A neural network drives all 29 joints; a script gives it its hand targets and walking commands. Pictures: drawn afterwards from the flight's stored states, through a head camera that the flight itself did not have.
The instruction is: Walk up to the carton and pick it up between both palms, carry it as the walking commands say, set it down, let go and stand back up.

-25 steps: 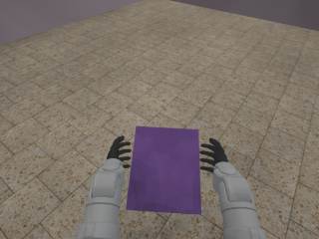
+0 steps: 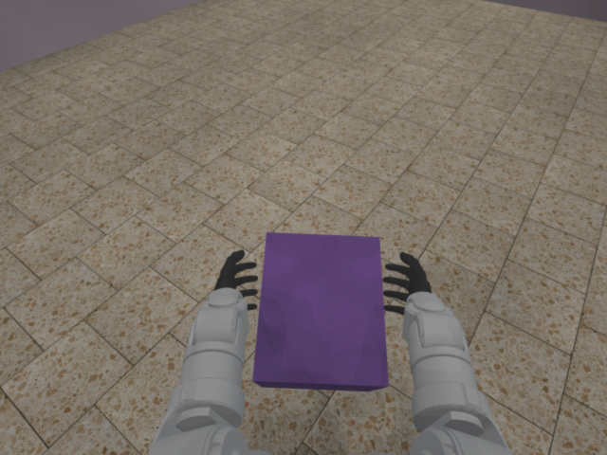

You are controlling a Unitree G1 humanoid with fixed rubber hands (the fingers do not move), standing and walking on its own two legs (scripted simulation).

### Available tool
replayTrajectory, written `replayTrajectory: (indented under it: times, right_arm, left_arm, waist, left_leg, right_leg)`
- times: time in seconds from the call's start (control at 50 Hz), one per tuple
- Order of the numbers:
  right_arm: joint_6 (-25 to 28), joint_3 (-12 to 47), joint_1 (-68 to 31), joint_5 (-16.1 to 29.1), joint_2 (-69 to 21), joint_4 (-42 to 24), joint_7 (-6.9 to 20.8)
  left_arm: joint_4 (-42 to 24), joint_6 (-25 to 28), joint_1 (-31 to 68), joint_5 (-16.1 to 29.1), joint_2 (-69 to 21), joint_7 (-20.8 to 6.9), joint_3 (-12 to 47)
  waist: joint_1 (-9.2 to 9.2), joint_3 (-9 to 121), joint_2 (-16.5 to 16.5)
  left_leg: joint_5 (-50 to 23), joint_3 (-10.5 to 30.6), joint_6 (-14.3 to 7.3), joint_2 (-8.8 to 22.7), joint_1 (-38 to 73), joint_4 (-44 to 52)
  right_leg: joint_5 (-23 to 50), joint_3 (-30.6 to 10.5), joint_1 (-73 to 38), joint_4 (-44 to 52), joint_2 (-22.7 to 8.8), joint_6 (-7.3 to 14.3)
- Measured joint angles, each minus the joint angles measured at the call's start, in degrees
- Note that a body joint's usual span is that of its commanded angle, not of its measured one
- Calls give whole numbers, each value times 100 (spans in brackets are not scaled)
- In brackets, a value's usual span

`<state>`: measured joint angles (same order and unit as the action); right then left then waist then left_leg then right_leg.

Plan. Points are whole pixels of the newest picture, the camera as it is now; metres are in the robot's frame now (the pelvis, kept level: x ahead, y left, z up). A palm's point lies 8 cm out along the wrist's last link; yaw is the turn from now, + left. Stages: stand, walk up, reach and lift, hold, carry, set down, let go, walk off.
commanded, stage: set down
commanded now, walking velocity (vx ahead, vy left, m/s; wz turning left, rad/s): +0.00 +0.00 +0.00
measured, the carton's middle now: (319, 314) +0.35 +0.00 -0.08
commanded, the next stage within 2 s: none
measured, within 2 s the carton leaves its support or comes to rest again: neither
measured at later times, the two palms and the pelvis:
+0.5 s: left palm (243, 320) +0.34 +0.13 -0.09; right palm (399, 319) +0.35 -0.13 -0.09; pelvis -0.03 -0.02 -0.05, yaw +0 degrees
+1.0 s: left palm (254, 320) +0.38 +0.13 -0.17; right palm (390, 324) +0.38 -0.14 -0.17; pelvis -0.02 -0.01 -0.13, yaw -1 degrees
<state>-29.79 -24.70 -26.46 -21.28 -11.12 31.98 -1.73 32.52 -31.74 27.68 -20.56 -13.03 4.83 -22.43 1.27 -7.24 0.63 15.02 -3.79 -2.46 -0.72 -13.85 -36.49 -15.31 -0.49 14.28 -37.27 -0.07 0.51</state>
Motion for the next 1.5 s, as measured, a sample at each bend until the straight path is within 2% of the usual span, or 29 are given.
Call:
replayTrajectory:
  times: [0.22, 0.44, 0.56, 0.74, 0.94, 1.12, 1.3, 1.5]
  right_arm:
    - [896, -125, -389, 94, -47, 35, -239]
    - [1470, -158, -727, 220, -268, -194, -523]
    - [1525, -104, -931, 402, -263, -289, -632]
    - [1415, -75, -1073, 508, -216, -283, -866]
    - [1423, -66, -1025, 618, -18, -177, -688]
    - [1557, 65, -1153, 911, 193, -20, -748]
    - [1606, 48, -1518, 1132, 432, 180, -779]
    - [1479, -56, -2067, 1159, 623, 419, -773]
  left_arm:
    - [-24, 972, 286, 72, -64, 150, -173]
    - [-101, 1567, 643, 256, 164, 40, -211]
    - [-172, 1608, 860, 467, 295, 31, -166]
    - [-93, 1523, 1091, 521, 259, 277, -169]
    - [-63, 1498, 1047, 611, 217, 468, 36]
    - [5, 1601, 1167, 806, 293, 654, 234]
    - [180, 1603, 1583, 981, 412, 925, 421]
    - [426, 1501, 2116, 974, 575, 1016, 425]
  waist:
    - [22, -157, -12]
    - [97, 48, -68]
    - [151, 269, -63]
    - [178, 825, -57]
    - [111, 1309, -59]
    - [47, 1388, -66]
    - [-84, 1284, 64]
    - [-98, 1136, 61]
  left_leg:
    - [8, 24, 41, 71, -1568, -648]
    - [73, 264, 177, 100, -3404, -1464]
    - [277, 425, 211, 77, -4317, -2119]
    - [659, 422, 177, 43, -5395, -3007]
    - [1020, 358, 95, -18, -6258, -3763]
    - [1207, 338, 34, -109, -6933, -4350]
    - [1272, 489, 24, -345, -7612, -4966]
    - [1407, 511, 19, -362, -8231, -5633]
  right_leg:
    - [-6, 25, 1568, -645, 57, 35]
    - [-44, 156, 3349, -1375, 158, 135]
    - [-173, 170, 4235, -1924, 263, 154]
    - [-528, 137, 5326, -2796, 289, 117]
    - [-900, 89, 6185, -3560, 243, 29]
    - [-1113, -2, 6843, -4156, 253, -93]
    - [-1323, -148, 7398, -4770, 416, -266]
    - [-1471, -79, 7978, -5398, 441, -258]
